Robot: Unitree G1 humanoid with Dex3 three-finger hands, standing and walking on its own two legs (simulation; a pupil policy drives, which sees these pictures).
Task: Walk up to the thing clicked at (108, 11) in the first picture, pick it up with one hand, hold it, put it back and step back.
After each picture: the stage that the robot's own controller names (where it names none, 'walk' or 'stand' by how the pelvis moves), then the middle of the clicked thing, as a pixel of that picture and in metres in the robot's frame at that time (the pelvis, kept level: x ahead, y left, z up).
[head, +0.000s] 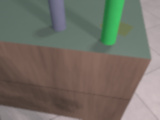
stand; (111, 16) +0.60 -0.09 +0.14
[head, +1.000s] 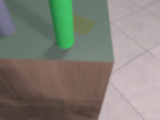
rise first; (61, 15) +0.51 +0.11 +0.17
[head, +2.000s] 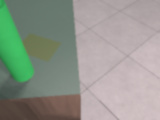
stand; (9, 47) +0.36 +0.23 +0.17
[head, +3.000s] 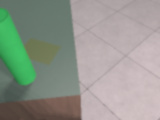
stand; (13, 53) +0.37 +0.23 +0.15
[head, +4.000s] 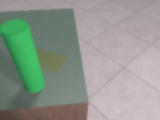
stand; (26, 61) +0.36 +0.20 +0.14
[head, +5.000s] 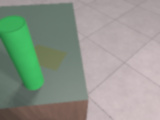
stand; (24, 58) +0.36 +0.20 +0.14
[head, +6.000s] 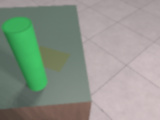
stand; (29, 59) +0.36 +0.19 +0.13
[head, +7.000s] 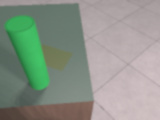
stand; (31, 58) +0.36 +0.18 +0.14
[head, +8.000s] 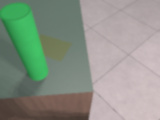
rise first; (29, 48) +0.38 +0.19 +0.14
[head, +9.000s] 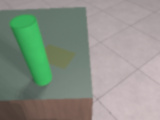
go down; (34, 54) +0.38 +0.21 +0.14
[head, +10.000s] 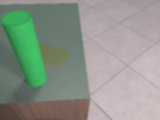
go down; (28, 54) +0.38 +0.19 +0.15
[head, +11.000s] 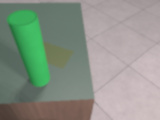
go down; (33, 54) +0.38 +0.18 +0.15
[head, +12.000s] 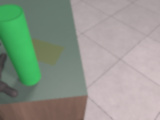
close in; (21, 51) +0.37 +0.19 +0.16
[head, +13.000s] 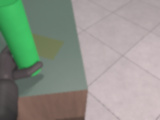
close; (20, 41) +0.40 +0.19 +0.18
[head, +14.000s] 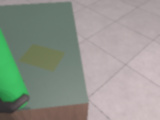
lift; (3, 73) +0.29 +0.22 +0.18
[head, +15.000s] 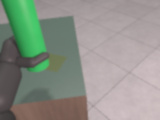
lift; (26, 27) +0.36 +0.16 +0.30
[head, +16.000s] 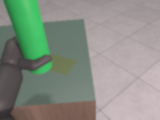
hold; (29, 28) +0.33 +0.16 +0.30
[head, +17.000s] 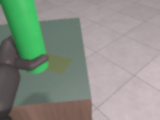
hold; (25, 28) +0.33 +0.16 +0.30
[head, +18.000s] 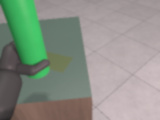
crouch; (27, 34) +0.33 +0.16 +0.29
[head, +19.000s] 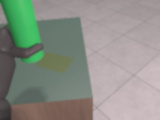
crouch; (20, 17) +0.36 +0.18 +0.32
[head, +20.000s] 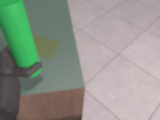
lower; (20, 41) +0.41 +0.19 +0.16
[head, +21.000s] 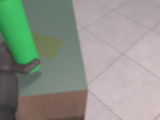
lower; (18, 37) +0.40 +0.20 +0.18
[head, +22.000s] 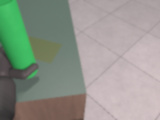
lower; (15, 42) +0.39 +0.20 +0.18
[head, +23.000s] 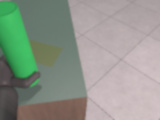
lower; (18, 51) +0.36 +0.20 +0.18
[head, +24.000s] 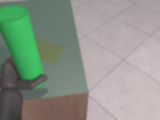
draw back; (25, 54) +0.36 +0.18 +0.17
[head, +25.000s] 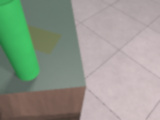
sink last; (16, 43) +0.37 +0.18 +0.18
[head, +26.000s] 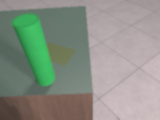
sink last; (37, 54) +0.38 +0.19 +0.15
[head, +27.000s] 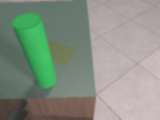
stand; (38, 56) +0.36 +0.18 +0.15
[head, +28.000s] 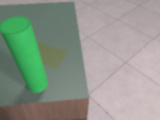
stand; (28, 60) +0.35 +0.19 +0.14
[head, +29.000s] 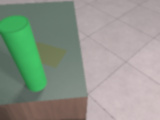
stand; (27, 59) +0.35 +0.19 +0.14
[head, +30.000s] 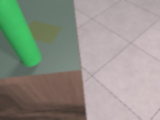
walk; (18, 33) +0.42 +0.22 +0.17
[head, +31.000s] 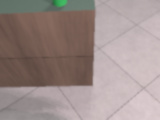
walk; out of the picture +0.78 +0.15 +0.16
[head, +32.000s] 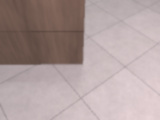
stand; out of the picture +1.13 +0.20 +0.16
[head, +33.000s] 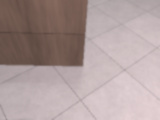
stand; out of the picture +1.13 +0.18 +0.14
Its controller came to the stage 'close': yes
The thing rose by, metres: 0.18
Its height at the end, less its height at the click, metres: +0.00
